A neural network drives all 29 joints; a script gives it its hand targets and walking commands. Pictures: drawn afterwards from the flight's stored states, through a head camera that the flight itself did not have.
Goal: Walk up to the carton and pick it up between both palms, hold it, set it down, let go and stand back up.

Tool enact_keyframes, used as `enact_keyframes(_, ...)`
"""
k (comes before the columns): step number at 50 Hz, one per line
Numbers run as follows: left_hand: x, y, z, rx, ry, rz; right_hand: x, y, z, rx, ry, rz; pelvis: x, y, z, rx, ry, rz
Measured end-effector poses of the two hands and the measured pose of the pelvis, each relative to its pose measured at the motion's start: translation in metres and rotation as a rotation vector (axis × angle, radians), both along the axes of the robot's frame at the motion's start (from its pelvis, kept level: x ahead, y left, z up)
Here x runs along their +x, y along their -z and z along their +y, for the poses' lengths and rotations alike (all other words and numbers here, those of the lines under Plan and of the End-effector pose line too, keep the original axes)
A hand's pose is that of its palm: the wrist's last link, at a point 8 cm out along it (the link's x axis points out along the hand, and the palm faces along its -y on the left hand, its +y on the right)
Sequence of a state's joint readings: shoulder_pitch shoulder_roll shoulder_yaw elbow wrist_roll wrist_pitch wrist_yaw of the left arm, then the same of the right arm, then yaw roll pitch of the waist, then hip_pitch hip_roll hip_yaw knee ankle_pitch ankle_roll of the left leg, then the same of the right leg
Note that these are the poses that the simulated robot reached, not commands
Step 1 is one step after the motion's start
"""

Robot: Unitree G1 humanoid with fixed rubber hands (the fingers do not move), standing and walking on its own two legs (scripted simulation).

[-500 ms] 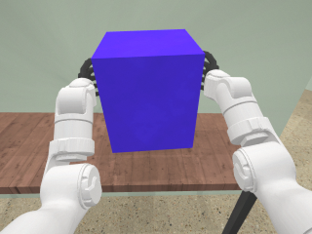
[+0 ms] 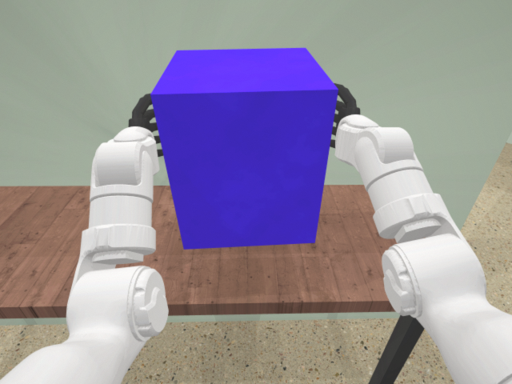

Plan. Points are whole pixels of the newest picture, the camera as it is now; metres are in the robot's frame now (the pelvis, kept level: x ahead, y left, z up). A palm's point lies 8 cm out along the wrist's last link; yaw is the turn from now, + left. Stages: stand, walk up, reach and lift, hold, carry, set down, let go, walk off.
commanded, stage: hold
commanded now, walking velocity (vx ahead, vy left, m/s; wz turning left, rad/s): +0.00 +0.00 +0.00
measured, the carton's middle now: (245, 146) +0.39 -0.01 +0.24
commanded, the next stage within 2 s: none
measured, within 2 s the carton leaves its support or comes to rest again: neither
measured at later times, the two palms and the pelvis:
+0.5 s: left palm (143, 141) +0.37 +0.14 +0.27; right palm (348, 129) +0.36 -0.16 +0.29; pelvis +0.00 +0.00 +0.00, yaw +0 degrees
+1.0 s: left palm (140, 137) +0.37 +0.14 +0.28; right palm (346, 127) +0.36 -0.16 +0.29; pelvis +0.00 +0.00 +0.00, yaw +0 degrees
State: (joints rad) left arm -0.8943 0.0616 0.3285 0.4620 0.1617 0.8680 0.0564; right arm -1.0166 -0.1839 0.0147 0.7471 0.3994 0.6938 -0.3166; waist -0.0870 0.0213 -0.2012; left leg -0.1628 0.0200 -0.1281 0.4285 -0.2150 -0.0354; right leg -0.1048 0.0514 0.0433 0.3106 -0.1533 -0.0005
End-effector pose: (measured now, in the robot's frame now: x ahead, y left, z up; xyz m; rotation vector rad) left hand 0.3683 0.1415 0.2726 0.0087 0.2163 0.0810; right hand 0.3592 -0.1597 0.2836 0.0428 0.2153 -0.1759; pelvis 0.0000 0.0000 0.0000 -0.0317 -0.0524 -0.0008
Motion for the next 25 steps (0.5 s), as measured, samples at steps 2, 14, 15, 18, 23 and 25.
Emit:
enact_keyframes(2, -0.0002, 0.0006, 0.0006, 0.0, -0.001, 0.002, 0.0001, 0.0001, 0.0006, 0.005, 0.0, 0.002, -0.0002, 0.0001, -0.0002, 0.0, -0.001, -0.001)
enact_keyframes(14, 0.0008, -0.0001, 0.0019, -0.004, 0.003, -0.001, 0.0001, -0.0018, 0.002, 0.008, 0.006, -0.001, 0.0009, 0.0001, 0.0013, 0.0, -0.003, -0.002)
enact_keyframes(15, 0.0012, 0.0001, 0.0019, -0.006, 0.003, 0.0, 0.0003, -0.002, 0.0021, 0.008, 0.007, 0.0, 0.001, 0.0001, 0.0015, 0.001, -0.002, -0.003)
enact_keyframes(18, 0.0013, 0.0002, 0.0017, 0.0, 0.007, -0.002, -0.0001, -0.0024, 0.0019, 0.007, 0.008, -0.002, 0.0015, 0.0, 0.0022, 0.0, -0.004, -0.002)
enact_keyframes(23, 0.0009, 0.0007, -0.0006, 0.013, 0.011, 0.0, -0.001, -0.0017, -0.0004, 0.016, 0.011, 0.0, 0.002, 0.0001, 0.0035, -0.002, 0.002, -0.006)
enact_keyframes(25, 0.0002, 0.0005, -0.0018, 0.017, 0.012, -0.004, -0.002, -0.0015, -0.0015, 0.016, 0.012, -0.003, 0.0023, 0.0002, 0.0037, -0.002, 0.002, -0.006)
